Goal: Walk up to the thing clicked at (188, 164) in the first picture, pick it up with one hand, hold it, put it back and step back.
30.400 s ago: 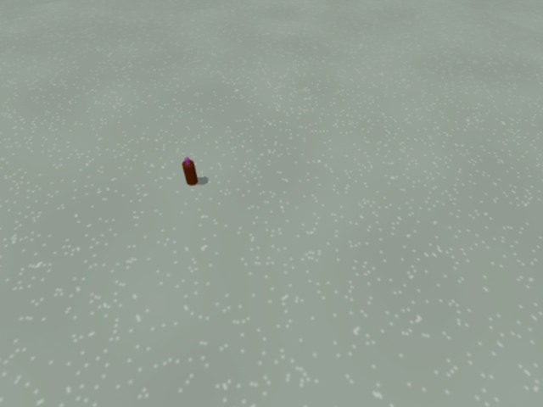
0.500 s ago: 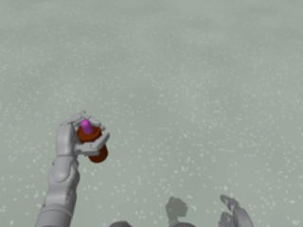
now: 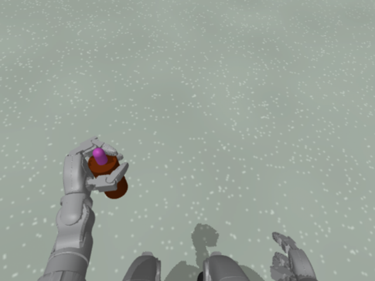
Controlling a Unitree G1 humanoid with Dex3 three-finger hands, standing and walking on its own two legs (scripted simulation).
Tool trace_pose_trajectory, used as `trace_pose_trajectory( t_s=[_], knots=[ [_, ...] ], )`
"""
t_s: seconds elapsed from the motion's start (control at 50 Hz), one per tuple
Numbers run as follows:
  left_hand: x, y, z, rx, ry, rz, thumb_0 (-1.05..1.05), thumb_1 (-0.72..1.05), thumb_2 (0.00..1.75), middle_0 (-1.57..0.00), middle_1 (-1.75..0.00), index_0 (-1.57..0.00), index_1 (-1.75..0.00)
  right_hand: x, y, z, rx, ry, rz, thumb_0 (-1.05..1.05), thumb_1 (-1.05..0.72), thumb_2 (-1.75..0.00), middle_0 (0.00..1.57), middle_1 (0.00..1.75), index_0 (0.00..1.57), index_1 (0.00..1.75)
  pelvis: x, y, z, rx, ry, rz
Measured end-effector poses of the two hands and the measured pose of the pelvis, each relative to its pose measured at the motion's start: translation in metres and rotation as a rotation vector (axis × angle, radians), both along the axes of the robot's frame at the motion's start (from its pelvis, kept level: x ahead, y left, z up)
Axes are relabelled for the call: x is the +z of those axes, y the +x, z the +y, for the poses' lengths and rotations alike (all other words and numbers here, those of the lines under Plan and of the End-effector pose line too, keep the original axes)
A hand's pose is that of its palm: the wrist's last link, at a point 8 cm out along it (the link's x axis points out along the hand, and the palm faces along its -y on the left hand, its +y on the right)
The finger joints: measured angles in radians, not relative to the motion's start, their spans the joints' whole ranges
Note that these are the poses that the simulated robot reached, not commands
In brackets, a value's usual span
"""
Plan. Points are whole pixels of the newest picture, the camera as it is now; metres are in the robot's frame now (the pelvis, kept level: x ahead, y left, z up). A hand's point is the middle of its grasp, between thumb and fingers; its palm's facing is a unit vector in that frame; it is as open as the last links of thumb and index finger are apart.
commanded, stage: crouch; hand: left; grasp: from the side
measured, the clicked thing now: (107, 171) +0.34 +0.18 -0.02
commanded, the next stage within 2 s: lower in 1.66 s
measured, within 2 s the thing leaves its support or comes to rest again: neither
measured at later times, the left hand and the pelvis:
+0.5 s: hand (117, 193) +0.37 +0.20 -0.24, palm faces +0.14 -0.99 -0.01, open 6.3 cm; pelvis -0.04 +0.01 -0.20, yaw -2 degrees
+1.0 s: hand (126, 203) +0.39 +0.21 -0.41, palm faces +0.13 -0.99 +0.00, open 6.3 cm; pelvis -0.08 +0.01 -0.36, yaw -5 degrees
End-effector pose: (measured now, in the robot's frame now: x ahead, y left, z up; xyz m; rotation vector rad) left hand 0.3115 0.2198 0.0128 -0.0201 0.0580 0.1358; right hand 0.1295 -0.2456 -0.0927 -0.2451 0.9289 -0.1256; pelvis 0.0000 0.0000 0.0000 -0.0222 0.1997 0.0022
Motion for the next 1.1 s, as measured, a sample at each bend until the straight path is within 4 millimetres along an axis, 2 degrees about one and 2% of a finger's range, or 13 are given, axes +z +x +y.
trace_pose_trajectory(
  t_s=[0.12, 0.3, 0.48, 0.66, 0.76, 0.88, 0.98, 1.1],
  knots=[
    [-0.059, 0.009, 0.010, 0.026, -0.001, -0.033, 0.01, -0.03, 0.95, -0.82, -1.01, -1.06, -1.13, -0.043, -0.013, -0.009, 0.021, -0.031, 0.058, 0.01, -0.88, -0.89, 0.20, 0.30, 0.20, 0.30, -0.043, -0.008, 0.001, -0.003, -0.010, 0.133],
    [-0.158, 0.032, 0.021, -0.015, 0.033, -0.070, 0.01, -0.03, 0.96, -0.83, -1.00, -1.07, -1.12, -0.141, -0.027, -0.008, 0.032, -0.038, 0.154, 0.01, -0.90, -0.90, 0.20, 0.30, 0.20, 0.30, -0.132, -0.019, 0.007, -0.019, -0.026, 0.294],
    [-0.240, 0.027, 0.032, 0.007, 0.036, -0.035, 0.01, -0.04, 0.97, -0.83, -1.00, -1.07, -1.12, -0.222, -0.042, 0.006, 0.067, 0.004, 0.238, 0.01, -0.91, -0.90, 0.20, 0.30, 0.20, 0.30, -0.196, -0.036, 0.009, -0.026, -0.030, 0.375],
    [-0.326, 0.027, 0.033, 0.006, 0.035, -0.045, 0.01, -0.05, 0.99, -0.85, -0.99, -1.08, -1.12, -0.288, -0.066, -0.005, 0.101, -0.045, 0.285, 0.01, -0.91, -0.90, 0.20, 0.30, 0.20, 0.30, -0.268, -0.060, 0.006, -0.035, -0.041, 0.390],
    [-0.361, 0.029, 0.034, -0.004, 0.040, -0.044, 0.01, -0.06, 1.00, -0.85, -0.99, -1.09, -1.12, -0.319, -0.084, -0.013, 0.095, -0.070, 0.316, 0.01, -0.91, -0.90, 0.20, 0.30, 0.20, 0.30, -0.302, -0.069, 0.005, -0.042, -0.042, 0.373],
    [-0.390, 0.036, 0.038, 0.010, 0.033, -0.051, 0.01, -0.06, 1.00, -0.85, -0.99, -1.09, -1.12, -0.346, -0.108, -0.017, 0.084, -0.087, 0.356, 0.01, -0.92, -0.90, 0.20, 0.30, 0.20, 0.30, -0.333, -0.077, 0.005, -0.050, -0.047, 0.342],
    [-0.416, 0.044, 0.038, 0.001, 0.022, -0.044, 0.01, -0.06, 1.00, -0.86, -0.98, -1.09, -1.11, -0.361, -0.124, -0.017, 0.085, -0.101, 0.396, 0.01, -0.91, -0.90, 0.20, 0.30, 0.20, 0.30, -0.352, -0.079, 0.007, -0.062, -0.059, 0.327],
    [-0.447, 0.050, 0.038, -0.004, 0.012, -0.022, 0.01, -0.06, 1.00, -0.86, -0.98, -1.09, -1.11, -0.373, -0.133, -0.017, 0.093, -0.124, 0.441, 0.01, -0.91, -0.90, 0.20, 0.30, 0.20, 0.30, -0.370, -0.077, 0.009, -0.075, -0.076, 0.318]
  ],
)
